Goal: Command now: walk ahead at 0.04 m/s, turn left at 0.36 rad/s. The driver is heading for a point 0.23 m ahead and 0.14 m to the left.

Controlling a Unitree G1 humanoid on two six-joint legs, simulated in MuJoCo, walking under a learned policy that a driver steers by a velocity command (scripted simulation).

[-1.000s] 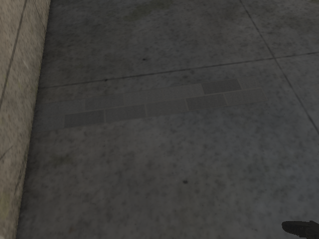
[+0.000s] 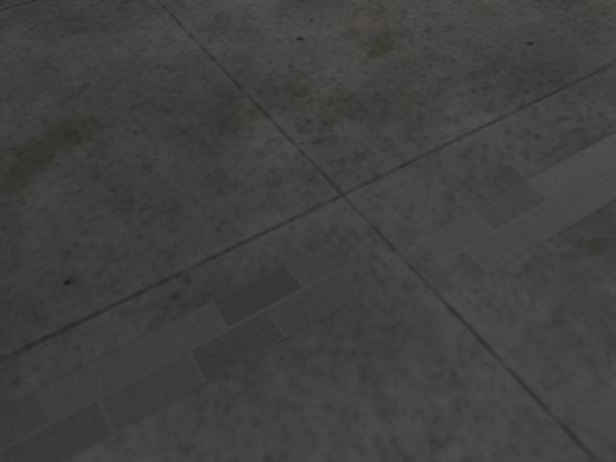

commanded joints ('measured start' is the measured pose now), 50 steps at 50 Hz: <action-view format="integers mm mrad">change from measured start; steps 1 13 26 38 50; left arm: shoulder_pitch -1 11 -42 -21 1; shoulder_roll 170 204 161 179 167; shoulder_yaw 53 70 65 59 45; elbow -38 22 81 172 238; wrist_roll -12 -60 -38 -29 -31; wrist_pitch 4 42 56 16 20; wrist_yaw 23 19 22 13 28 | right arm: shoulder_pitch -12 62 -113 -157 -109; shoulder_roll -110 -124 -112 -66 -68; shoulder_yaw -37 -35 -2 7 5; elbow -76 -83 -59 16 100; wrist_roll -1 -11 -23 -25 -23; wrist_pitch -3 -23 -71 -47 -49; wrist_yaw -10 60 34 34 27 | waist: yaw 25 -33 10 3 14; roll -134 -100 86 -114 -64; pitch -27 -110 -109 -47 -9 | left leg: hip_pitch -102 343 397 347 316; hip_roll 18 -60 125 -69 -71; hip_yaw -3 107 -48 56 68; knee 65 -606 -580 -563 -589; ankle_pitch -35 290 726 204 174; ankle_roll -8 129 309 124 104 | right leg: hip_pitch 118 77 -117 62 78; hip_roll -360 -294 -101 -149 -126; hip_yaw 250 46 152 201 189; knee -183 140 373 24 19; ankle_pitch -78 182 -240 85 17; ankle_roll -167 -13 169 72 67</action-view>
